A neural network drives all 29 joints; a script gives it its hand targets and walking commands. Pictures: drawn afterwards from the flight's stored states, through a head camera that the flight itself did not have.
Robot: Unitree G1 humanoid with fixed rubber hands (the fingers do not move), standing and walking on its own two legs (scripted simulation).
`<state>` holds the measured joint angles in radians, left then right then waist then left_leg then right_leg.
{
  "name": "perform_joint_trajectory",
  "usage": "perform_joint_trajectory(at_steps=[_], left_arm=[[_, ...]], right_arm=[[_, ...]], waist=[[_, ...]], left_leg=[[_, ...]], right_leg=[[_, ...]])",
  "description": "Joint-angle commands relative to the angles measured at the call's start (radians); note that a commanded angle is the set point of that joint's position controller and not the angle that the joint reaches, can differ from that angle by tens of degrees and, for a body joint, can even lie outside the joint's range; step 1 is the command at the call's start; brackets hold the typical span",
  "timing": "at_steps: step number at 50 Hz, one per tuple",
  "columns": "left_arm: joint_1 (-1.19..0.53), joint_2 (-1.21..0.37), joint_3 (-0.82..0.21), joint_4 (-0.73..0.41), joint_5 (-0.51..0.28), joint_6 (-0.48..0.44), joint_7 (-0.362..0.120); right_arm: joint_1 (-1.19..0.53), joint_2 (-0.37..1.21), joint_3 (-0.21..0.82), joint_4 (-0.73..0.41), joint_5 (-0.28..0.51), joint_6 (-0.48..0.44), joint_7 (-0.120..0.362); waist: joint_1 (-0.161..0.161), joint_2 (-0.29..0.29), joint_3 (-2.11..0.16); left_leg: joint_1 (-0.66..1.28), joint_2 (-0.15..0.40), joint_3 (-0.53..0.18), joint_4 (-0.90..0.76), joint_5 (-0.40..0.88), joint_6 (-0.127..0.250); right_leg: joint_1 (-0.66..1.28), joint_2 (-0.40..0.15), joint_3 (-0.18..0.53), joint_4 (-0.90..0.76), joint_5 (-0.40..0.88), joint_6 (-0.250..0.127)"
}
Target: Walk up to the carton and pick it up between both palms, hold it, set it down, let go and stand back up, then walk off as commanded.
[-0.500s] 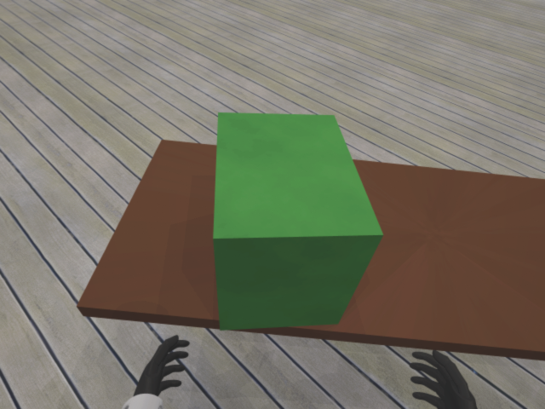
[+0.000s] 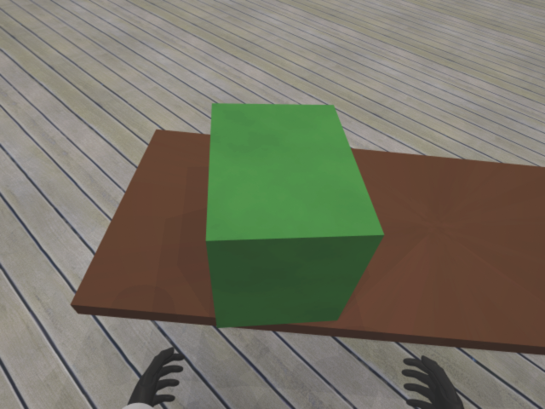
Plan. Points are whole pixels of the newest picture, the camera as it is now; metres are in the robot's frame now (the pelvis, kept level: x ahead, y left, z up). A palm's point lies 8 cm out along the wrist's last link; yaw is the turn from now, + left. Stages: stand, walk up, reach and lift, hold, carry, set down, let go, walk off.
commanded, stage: let go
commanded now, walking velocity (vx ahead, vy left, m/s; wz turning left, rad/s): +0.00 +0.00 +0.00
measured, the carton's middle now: (276, 214) +0.43 +0.05 +0.02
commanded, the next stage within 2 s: stand in 0.28 s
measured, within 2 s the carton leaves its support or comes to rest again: neither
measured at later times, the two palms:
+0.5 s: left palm out of the picture +0.12 +0.24 -0.11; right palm out of the picture +0.15 -0.24 -0.07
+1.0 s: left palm out of the picture +0.08 +0.27 -0.13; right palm out of the picture +0.15 -0.24 -0.07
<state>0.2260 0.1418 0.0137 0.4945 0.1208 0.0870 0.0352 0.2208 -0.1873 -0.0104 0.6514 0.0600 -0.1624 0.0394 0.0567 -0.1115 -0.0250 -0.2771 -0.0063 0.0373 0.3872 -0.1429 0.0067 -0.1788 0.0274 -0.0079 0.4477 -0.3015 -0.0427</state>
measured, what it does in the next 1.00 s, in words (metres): stands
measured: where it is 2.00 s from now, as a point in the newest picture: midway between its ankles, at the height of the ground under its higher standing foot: outside the picture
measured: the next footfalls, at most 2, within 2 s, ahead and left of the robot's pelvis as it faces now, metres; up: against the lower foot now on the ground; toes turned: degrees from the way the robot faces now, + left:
none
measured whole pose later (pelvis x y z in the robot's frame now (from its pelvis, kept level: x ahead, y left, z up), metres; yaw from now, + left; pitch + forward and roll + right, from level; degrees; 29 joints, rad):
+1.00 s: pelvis +0.01 +0.01 +0.00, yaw +0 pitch +2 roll +0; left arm 0.23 0.29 0.01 0.86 0.12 -0.03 0.00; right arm 0.22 -0.24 -0.01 0.68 0.02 -0.05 0.00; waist 0.05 -0.09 -0.02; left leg -0.31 0.00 0.04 0.46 -0.19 0.01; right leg -0.18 0.03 -0.01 0.45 -0.31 -0.04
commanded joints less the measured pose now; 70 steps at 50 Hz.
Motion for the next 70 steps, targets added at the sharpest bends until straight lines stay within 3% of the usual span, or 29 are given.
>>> perform_joint_trajectory(at_steps=[1, 2, 3, 5, 10, 12, 14, 15, 16, 18, 21, 22, 25, 26, 29, 30, 31, 32, 34, 37, 40, 41, 46, 54, 57, 63, 65, 69, 70], left_arm=[[-0.153, 0.155, 0.016, -0.079, -0.089, -0.016, 0.0], [-0.143, 0.165, 0.028, -0.102, -0.089, -0.019, 0.005], [-0.141, 0.155, 0.007, -0.097, -0.096, -0.013, 0.002], [-0.155, 0.174, 0.029, -0.095, -0.083, -0.014, 0.003], [-0.146, 0.153, 0.024, -0.099, -0.08, -0.013, 0.01], [-0.093, 0.139, 0.019, -0.096, -0.078, -0.001, 0.003], [-0.134, 0.157, 0.034, -0.088, -0.071, -0.006, 0.003], [-0.023, 0.361, 0.113, -0.014, -0.093, -0.064, -0.004], [0.03, 0.352, 0.12, 0.021, -0.092, -0.08, -0.006], [0.001, 0.329, 0.11, 0.048, -0.084, -0.106, -0.023], [-0.01, 0.32, 0.098, 0.097, -0.083, -0.118, -0.033], [0.013, 0.33, 0.101, 0.12, -0.081, -0.125, -0.03], [0.003, 0.347, 0.089, 0.16, -0.089, -0.134, -0.036], [-0.031, 0.367, 0.09, 0.169, -0.074, -0.134, -0.032], [-0.022, 0.363, 0.082, 0.201, -0.091, -0.141, -0.034], [-0.01, 0.376, 0.086, 0.216, -0.088, -0.146, -0.034], [-0.031, 0.371, 0.078, 0.224, -0.091, -0.145, -0.035], [-0.041, 0.373, 0.076, 0.231, -0.093, -0.142, -0.04], [0.013, 0.386, 0.079, 0.265, -0.092, -0.145, -0.035], [-0.003, 0.371, 0.07, 0.273, -0.101, -0.141, -0.037], [-0.021, 0.377, 0.071, 0.294, -0.092, -0.142, -0.031], [-0.014, 0.39, 0.071, 0.302, -0.089, -0.144, -0.026], [-0.013, 0.377, 0.06, 0.324, -0.098, -0.14, -0.036], [-0.029, 0.394, 0.07, 0.34, -0.099, -0.147, -0.031], [-0.046, 0.387, 0.065, 0.333, -0.099, -0.149, -0.031], [-0.036, 0.383, 0.067, 0.338, -0.104, -0.149, -0.037], [-0.007, 0.382, 0.067, 0.357, -0.108, -0.151, -0.037], [-0.033, 0.393, 0.057, 0.359, -0.109, -0.148, -0.034], [-0.033, 0.379, 0.065, 0.354, -0.11, -0.152, -0.034]], right_arm=[[-0.127, -0.1, -0.018, 0.043, -0.062, -0.044, -0.01], [-0.114, -0.104, -0.013, 0.025, -0.055, -0.048, -0.009], [-0.096, -0.112, -0.031, 0.047, -0.059, -0.049, -0.009], [-0.125, -0.099, -0.011, 0.026, -0.06, -0.053, -0.01], [-0.125, -0.127, -0.024, 0.073, -0.05, -0.054, -0.003], [-0.077, -0.128, -0.023, 0.088, -0.052, -0.053, -0.003], [-0.132, -0.135, -0.029, 0.051, -0.054, -0.061, -0.001], [-0.032, -0.297, -0.075, 0.008, -0.112, 0.006, -0.034], [-0.046, -0.296, -0.081, -0.007, -0.105, 0.032, -0.046], [-0.051, -0.283, -0.082, -0.028, -0.105, 0.059, -0.054], [-0.055, -0.291, -0.076, -0.037, -0.104, 0.076, -0.048], [-0.036, -0.291, -0.08, -0.033, -0.097, 0.081, -0.051], [-0.03, -0.31, -0.082, -0.028, -0.103, 0.09, -0.051], [-0.026, -0.299, -0.077, -0.033, -0.097, 0.094, -0.047], [-0.044, -0.308, -0.073, -0.018, -0.096, 0.095, -0.051], [-0.035, -0.305, -0.072, -0.012, -0.094, 0.096, -0.053], [-0.011, -0.306, -0.064, -0.01, -0.095, 0.099, -0.052], [-0.015, -0.304, -0.068, -0.004, -0.092, 0.1, -0.053], [-0.032, -0.322, -0.069, -0.002, -0.101, 0.105, -0.06], [-0.038, -0.337, -0.079, -0.002, -0.096, 0.105, -0.055], [-0.044, -0.326, -0.075, 0.002, -0.097, 0.101, -0.054], [-0.041, -0.3, -0.069, 0.009, -0.09, 0.107, -0.053], [-0.029, -0.309, -0.068, 0.017, -0.097, 0.112, -0.056], [-0.008, -0.315, -0.068, 0.034, -0.093, 0.109, -0.056], [-0.027, -0.322, -0.069, 0.025, -0.09, 0.104, -0.057], [-0.045, -0.325, -0.072, 0.031, -0.089, 0.101, -0.059], [-0.047, -0.322, -0.067, 0.038, -0.096, 0.102, -0.064], [-0.034, -0.319, -0.068, 0.036, -0.083, 0.1, -0.059], [-0.039, -0.321, -0.067, 0.034, -0.09, 0.1, -0.057]], waist=[[-0.049, 0.125, 0.049], [-0.034, 0.144, 0.035], [-0.065, 0.141, 0.049], [-0.038, 0.135, 0.041], [-0.038, 0.158, 0.017], [-0.065, 0.146, 0.054], [-0.039, 0.152, 0.034], [-0.027, 0.199, -0.139], [-0.011, 0.155, -0.151], [-0.031, 0.13, -0.077], [-0.029, 0.16, -0.035], [-0.031, 0.125, -0.009], [-0.037, 0.192, -0.062], [-0.053, 0.154, -0.037], [-0.039, 0.211, -0.094], [-0.041, 0.185, -0.09], [-0.048, 0.214, -0.056], [-0.051, 0.189, -0.089], [-0.034, 0.239, -0.069], [-0.029, 0.186, -0.072], [-0.032, 0.209, -0.073], [-0.041, 0.182, -0.102], [-0.046, 0.236, -0.076], [-0.043, 0.244, -0.091], [-0.05, 0.204, -0.09], [-0.053, 0.212, -0.091], [-0.031, 0.206, -0.122], [-0.049, 0.192, -0.08], [-0.035, 0.229, -0.11]], left_leg=[[0.401, 0.026, 0.032, -0.016, 0.05, -0.018], [0.394, 0.023, 0.037, -0.009, 0.068, -0.016], [0.409, 0.025, 0.027, -0.011, 0.056, -0.015], [0.402, 0.025, 0.036, -0.008, 0.056, -0.011], [0.415, 0.027, 0.03, -0.006, 0.113, -0.024], [0.435, 0.032, 0.015, -0.004, 0.115, -0.017], [0.42, 0.025, 0.027, -0.001, 0.114, -0.022], [0.294, 0.149, -0.115, 0.109, 0.341, 0.047], [0.23, 0.151, -0.119, 0.13, 0.361, 0.062], [0.118, 0.128, -0.108, 0.11, 0.135, 0.054], [0.132, 0.123, -0.105, 0.088, 0.065, 0.06], [0.105, 0.122, -0.124, 0.092, 0.045, 0.069], [0.131, 0.123, -0.117, 0.088, 0.075, 0.066], [0.111, 0.125, -0.123, 0.075, 0.048, 0.057], [0.153, 0.131, -0.133, 0.092, 0.142, 0.061], [0.141, 0.131, -0.135, 0.087, 0.156, 0.066], [0.114, 0.135, -0.129, 0.098, 0.157, 0.063], [0.125, 0.134, -0.133, 0.091, 0.176, 0.063], [0.149, 0.138, -0.131, 0.101, 0.216, 0.065], [0.133, 0.137, -0.138, 0.085, 0.16, 0.062], [0.128, 0.132, -0.13, 0.096, 0.176, 0.058], [0.128, 0.131, -0.132, 0.086, 0.142, 0.059], [0.152, 0.131, -0.127, 0.074, 0.128, 0.056], [0.134, 0.126, -0.116, 0.08, 0.198, 0.05], [0.132, 0.129, -0.125, 0.078, 0.212, 0.052], [0.157, 0.133, -0.119, 0.073, 0.197, 0.047], [0.173, 0.142, -0.132, 0.075, 0.194, 0.058], [0.16, 0.133, -0.125, 0.058, 0.193, 0.054], [0.167, 0.139, -0.128, 0.074, 0.22, 0.056]], right_leg=[[-0.24, -0.05, 0.026, -0.191, 0.089, -0.008], [-0.219, -0.051, 0.031, -0.182, 0.116, -0.008], [-0.236, -0.057, 0.034, -0.194, 0.11, -0.007], [-0.233, -0.056, 0.037, -0.19, 0.114, -0.001], [-0.218, -0.043, 0.016, -0.164, 0.171, -0.002], [-0.22, -0.047, 0.024, -0.172, 0.205, -0.005], [-0.233, -0.042, 0.017, -0.167, 0.176, -0.001], [-0.094, -0.096, 0.098, -0.04, 0.195, 0.017], [-0.018, -0.108, 0.082, -0.046, 0.213, 0.021], [-0.029, -0.125, 0.117, -0.094, 0.128, 0.01], [-0.092, -0.129, 0.131, -0.123, 0.093, 0.005], [-0.089, -0.132, 0.123, -0.122, 0.105, 0.016], [-0.059, -0.139, 0.127, -0.122, 0.074, 0.0], [-0.074, -0.132, 0.124, -0.113, 0.109, 0.022], [-0.041, -0.128, 0.116, -0.105, 0.13, 0.003], [-0.025, -0.136, 0.127, -0.097, 0.179, 0.018], [-0.027, -0.149, 0.138, -0.107, 0.221, 0.023], [-0.01, -0.136, 0.12, -0.082, 0.221, 0.001], [-0.01, -0.139, 0.122, -0.101, 0.24, 0.01], [0.0, -0.139, 0.12, -0.101, 0.216, 0.011], [0.006, -0.151, 0.13, -0.11, 0.268, 0.03], [0.031, -0.148, 0.113, -0.095, 0.254, 0.023], [-0.011, -0.145, 0.131, -0.123, 0.165, -0.004], [0.057, -0.16, 0.13, -0.101, 0.338, 0.019], [0.046, -0.147, 0.113, -0.093, 0.333, 0.008], [0.019, -0.138, 0.119, -0.099, 0.278, -0.001], [0.035, -0.142, 0.118, -0.093, 0.227, -0.008], [0.027, -0.151, 0.126, -0.093, 0.306, -0.004], [0.041, -0.149, 0.126, -0.085, 0.304, -0.005]])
